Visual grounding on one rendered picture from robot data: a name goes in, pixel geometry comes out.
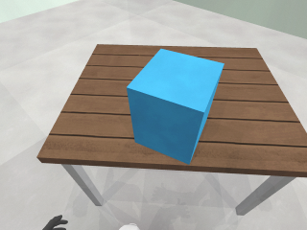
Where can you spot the robot left hand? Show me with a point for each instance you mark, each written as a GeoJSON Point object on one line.
{"type": "Point", "coordinates": [55, 222]}

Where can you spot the carton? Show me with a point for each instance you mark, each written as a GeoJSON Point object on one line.
{"type": "Point", "coordinates": [170, 100]}

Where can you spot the table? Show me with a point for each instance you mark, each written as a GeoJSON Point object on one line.
{"type": "Point", "coordinates": [250, 129]}

